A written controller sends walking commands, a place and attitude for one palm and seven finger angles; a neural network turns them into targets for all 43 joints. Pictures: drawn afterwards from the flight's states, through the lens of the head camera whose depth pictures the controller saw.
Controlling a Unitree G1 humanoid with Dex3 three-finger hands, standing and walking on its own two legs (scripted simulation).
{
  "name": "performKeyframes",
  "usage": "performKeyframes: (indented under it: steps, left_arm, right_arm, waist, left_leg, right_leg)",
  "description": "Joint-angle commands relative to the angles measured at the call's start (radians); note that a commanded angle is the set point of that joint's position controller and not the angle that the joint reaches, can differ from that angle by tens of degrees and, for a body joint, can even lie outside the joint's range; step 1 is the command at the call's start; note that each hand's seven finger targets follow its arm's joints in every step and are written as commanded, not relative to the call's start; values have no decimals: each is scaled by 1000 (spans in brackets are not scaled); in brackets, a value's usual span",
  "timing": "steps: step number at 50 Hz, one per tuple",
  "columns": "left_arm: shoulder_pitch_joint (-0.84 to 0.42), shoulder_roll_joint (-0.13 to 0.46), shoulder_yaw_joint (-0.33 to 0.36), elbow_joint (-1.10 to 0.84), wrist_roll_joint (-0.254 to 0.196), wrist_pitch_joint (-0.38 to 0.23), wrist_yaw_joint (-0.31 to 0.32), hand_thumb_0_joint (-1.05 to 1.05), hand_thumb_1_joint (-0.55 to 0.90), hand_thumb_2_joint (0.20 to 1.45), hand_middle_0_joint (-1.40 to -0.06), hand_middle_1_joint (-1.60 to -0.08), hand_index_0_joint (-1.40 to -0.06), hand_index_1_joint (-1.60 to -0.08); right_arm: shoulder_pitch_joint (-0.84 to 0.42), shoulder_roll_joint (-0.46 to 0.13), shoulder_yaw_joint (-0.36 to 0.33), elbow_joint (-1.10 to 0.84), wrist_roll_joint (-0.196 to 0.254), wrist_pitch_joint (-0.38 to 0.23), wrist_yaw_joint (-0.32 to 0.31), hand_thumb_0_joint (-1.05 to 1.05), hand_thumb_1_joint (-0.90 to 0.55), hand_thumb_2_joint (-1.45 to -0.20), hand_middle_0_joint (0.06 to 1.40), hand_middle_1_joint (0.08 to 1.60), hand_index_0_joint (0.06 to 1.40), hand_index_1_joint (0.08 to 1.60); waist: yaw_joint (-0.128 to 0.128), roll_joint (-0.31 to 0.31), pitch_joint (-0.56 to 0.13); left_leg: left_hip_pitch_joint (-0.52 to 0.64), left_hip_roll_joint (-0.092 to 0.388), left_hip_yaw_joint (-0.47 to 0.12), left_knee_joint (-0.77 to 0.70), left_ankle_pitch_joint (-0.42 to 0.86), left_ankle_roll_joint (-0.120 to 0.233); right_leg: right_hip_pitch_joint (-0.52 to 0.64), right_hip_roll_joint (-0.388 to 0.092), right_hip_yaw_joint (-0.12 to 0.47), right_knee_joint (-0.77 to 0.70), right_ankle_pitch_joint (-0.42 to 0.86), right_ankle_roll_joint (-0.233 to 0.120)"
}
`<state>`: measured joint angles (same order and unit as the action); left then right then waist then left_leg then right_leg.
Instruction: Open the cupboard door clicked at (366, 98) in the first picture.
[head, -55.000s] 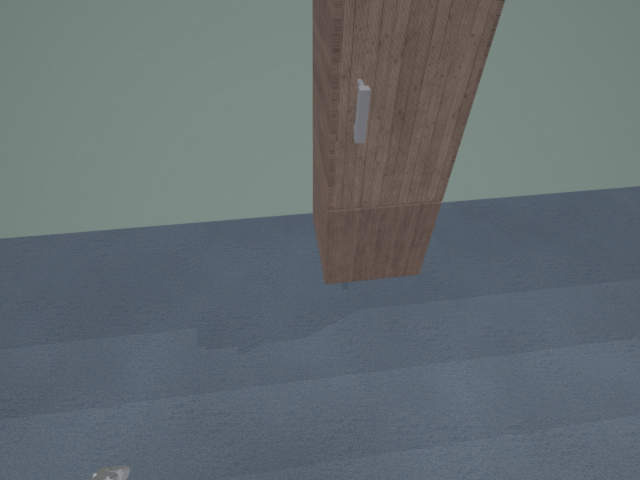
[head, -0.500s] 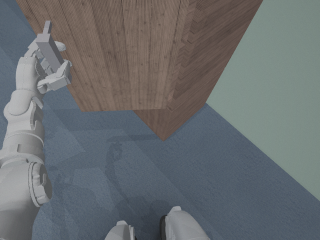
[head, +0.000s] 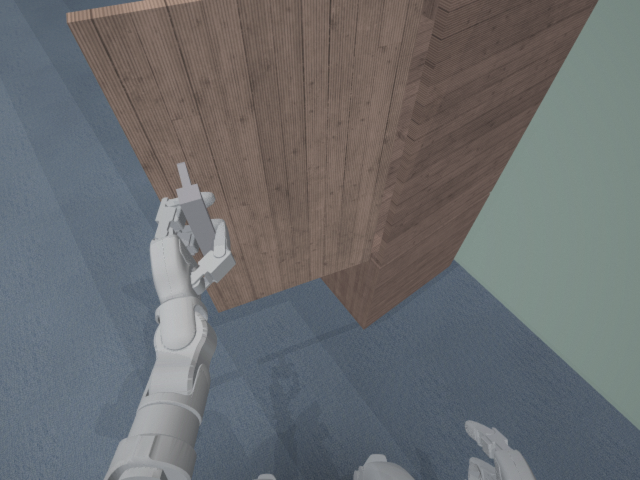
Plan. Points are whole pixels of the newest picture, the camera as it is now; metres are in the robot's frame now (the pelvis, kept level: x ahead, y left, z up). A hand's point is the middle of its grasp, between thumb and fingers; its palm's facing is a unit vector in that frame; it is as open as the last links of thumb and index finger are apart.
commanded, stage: pull the door open along its arc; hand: left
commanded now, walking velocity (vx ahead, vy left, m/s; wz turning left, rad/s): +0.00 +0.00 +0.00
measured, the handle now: (200, 216) +0.44 +0.17 +0.06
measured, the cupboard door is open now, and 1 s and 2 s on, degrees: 75 100 100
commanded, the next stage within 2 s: open thumb and fingers to let go in 0.40 s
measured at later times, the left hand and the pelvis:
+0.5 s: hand (291, 317) +0.29 +0.04 +0.06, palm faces +0.31 -0.95 +0.01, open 6.7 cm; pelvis +0.00 -0.03 +0.01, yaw +3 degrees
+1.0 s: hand (282, 323) +0.29 +0.05 +0.06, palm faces +0.32 -0.95 +0.00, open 12.3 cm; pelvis -0.02 -0.03 +0.00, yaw +4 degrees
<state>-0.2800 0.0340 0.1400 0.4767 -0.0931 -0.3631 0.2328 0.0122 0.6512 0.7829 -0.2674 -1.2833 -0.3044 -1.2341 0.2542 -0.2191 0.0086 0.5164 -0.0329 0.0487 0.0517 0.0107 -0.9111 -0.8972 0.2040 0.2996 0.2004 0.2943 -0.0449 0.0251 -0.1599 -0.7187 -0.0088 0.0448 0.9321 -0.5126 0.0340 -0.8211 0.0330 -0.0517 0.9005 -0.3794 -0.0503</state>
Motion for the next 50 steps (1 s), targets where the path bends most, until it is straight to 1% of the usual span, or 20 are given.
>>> performKeyframes:
  steps: [1,5,6,7,11,14,17,19,21,23,24,25,27,30,35,37,41,45,48,50]
  left_arm:
    - [-115,88,-7,-243,103,-49,179,0,900,900,-400,-1350,-400,-1350]
    - [-74,5,-128,-315,137,-44,183,0,900,900,-400,-1350,-400,-1350]
    - [-66,-2,-137,-324,135,-44,181,0,900,900,-400,-1350,-400,-1350]
    - [-41,-30,-165,-339,130,-43,175,0,900,900,-400,-1350,-400,-1350]
    - [-9,-68,-212,-371,108,-35,175,0,900,900,-400,-1350,-400,-1350]
    - [63,-108,-257,-398,113,-35,186,0,900,900,-400,-1350,-400,-1350]
    - [148,-154,-317,-443,135,-29,206,0,900,900,-400,-1350,-400,-1350]
    - [223,-182,-356,-475,151,-19,221,0,900,900,-400,-1350,-400,-1350]
    - [261,-196,-381,-497,170,-7,241,0,900,900,-400,-1350,-400,-1350]
    - [198,-173,-375,-502,201,3,268,0,900,900,-400,-1350,-400,-1350]
    - [157,-164,-372,-498,217,4,283,0,900,900,-400,-1350,-400,-1350]
    - [66,-128,-346,-483,228,5,299,0,900,900,-400,-1350,-400,-1350]
    - [82,-121,-312,-444,209,6,309,0,760,840,-390,-1335,-390,-1335]
    - [88,-100,-277,-438,175,8,300,0,550,750,-375,-1313,-375,-1313]
    - [75,-117,-294,-441,159,2,259,0,200,600,-350,-1275,-350,-1275]
    - [69,-146,-324,-444,156,-6,249,0,60,540,-340,-1260,-340,-1260]
    - [48,-146,-326,-428,143,-19,236,0,-220,420,-320,-1230,-320,-1230]
    - [36,-128,-314,-397,148,-21,237,0,-500,300,-300,-1200,-300,-1200]
    - [-21,-125,-314,-394,157,-23,247,0,-500,300,-292,-1150,-292,-1150]
    - [-14,-107,-291,-388,152,-21,250,0,-500,300,-275,-1050,-275,-1050]
  right_arm:
    - [42,-109,-52,-90,-17,-29,-4,0,-900,-900,200,300,200,300]
    - [19,-102,-52,-96,-21,-31,-14,0,-900,-900,200,300,200,300]
    - [13,-99,-53,-94,-22,-33,-18,0,-900,-900,200,300,200,300]
    - [-4,-92,-50,-95,-20,-35,-20,0,-900,-900,200,300,200,300]
    - [-46,-86,-39,-98,-17,-48,-32,0,-900,-900,200,300,200,300]
    - [-61,-77,-37,-102,-21,-63,-31,0,-900,-900,200,300,200,300]
    - [-73,-68,-38,-110,-22,-75,-23,0,-900,-900,200,300,200,300]
    - [-76,-64,-37,-119,-24,-80,-17,0,-900,-900,200,300,200,300]
    - [-86,-63,-38,-127,-24,-84,-15,0,-900,-900,200,300,200,300]
    - [-91,-62,-36,-121,-29,-85,-22,0,-900,-900,200,300,200,300]
    - [-93,-59,-35,-115,-32,-86,-27,0,-900,-900,200,300,200,300]
    - [-101,-60,-31,-100,-33,-84,-35,0,-900,-900,200,300,200,300]
    - [-122,-50,-26,-95,-33,-85,-45,0,-900,-900,200,300,200,300]
    - [-132,-47,-25,-87,-28,-83,-55,0,-900,-900,200,300,200,300]
    - [-134,-46,-26,-84,-27,-76,-60,0,-900,-900,200,300,200,300]
    - [-130,-45,-26,-82,-29,-82,-56,0,-900,-900,200,300,200,300]
    - [-130,-53,-28,-86,-28,-94,-53,0,-900,-900,200,300,200,300]
    - [-136,-57,-24,-88,-26,-97,-55,0,-900,-900,200,300,200,300]
    - [-141,-54,-25,-84,-25,-98,-58,0,-900,-900,200,300,200,300]
    - [-142,-59,-25,-88,-26,-96,-59,0,-900,-900,200,300,200,300]
  waist:
    - [35,-30,-334]
    - [20,-66,-335]
    - [21,-87,-336]
    - [24,-74,-319]
    - [22,-84,-247]
    - [28,-101,-238]
    - [34,-72,-239]
    - [37,-95,-237]
    - [34,-125,-228]
    - [23,-117,-212]
    - [14,-136,-207]
    - [1,-134,-181]
    - [18,-139,-179]
    - [28,-152,-230]
    - [29,-118,-246]
    - [19,-102,-241]
    - [13,-132,-218]
    - [20,-159,-191]
    - [14,-125,-184]
    - [28,-122,-195]
  left_leg:
    - [54,-2,-40,-100,439,-36]
    - [73,-2,-42,-109,410,-28]
    - [69,-3,-39,-111,395,-26]
    - [71,-4,-39,-118,374,-26]
    - [51,-11,-42,-129,303,-21]
    - [48,-14,-45,-129,287,-21]
    - [66,-15,-44,-126,300,-22]
    - [67,-15,-47,-126,304,-22]
    - [55,-16,-52,-124,283,-22]
    - [38,-18,-55,-110,254,-21]
    - [28,-19,-58,-100,239,-20]
    - [8,-21,-64,-88,216,-18]
    - [-12,-27,-64,-84,175,-22]
    - [-18,-32,-63,-83,173,-25]
    - [4,-29,-62,-90,205,-26]
    - [17,-27,-60,-89,205,-25]
    - [15,-24,-66,-88,187,-22]
    - [-14,-28,-68,-87,146,-20]
    - [-11,-29,-63,-86,126,-18]
    - [-13,-29,-65,-93,134,-19]
  right_leg:
    - [387,-25,35,-62,427,16]
    - [426,-30,44,-85,436,16]
    - [446,-35,49,-92,436,20]
    - [448,-36,51,-100,420,20]
    - [451,-49,69,-138,351,24]
    - [461,-58,80,-148,337,27]
    - [455,-61,78,-142,356,24]
    - [461,-63,75,-139,369,25]
    - [464,-69,84,-148,352,29]
    - [442,-77,106,-153,318,34]
    - [432,-83,120,-158,296,38]
    - [409,-89,136,-168,252,38]
    - [424,-102,170,-194,179,45]
    - [484,-114,201,-210,210,54]
    - [491,-109,177,-188,272,50]
    - [470,-106,161,-180,273,50]
    - [431,-97,141,-176,216,47]
    - [416,-101,163,-201,113,45]
    - [392,-102,165,-208,47,40]
    - [401,-96,158,-205,39,32]
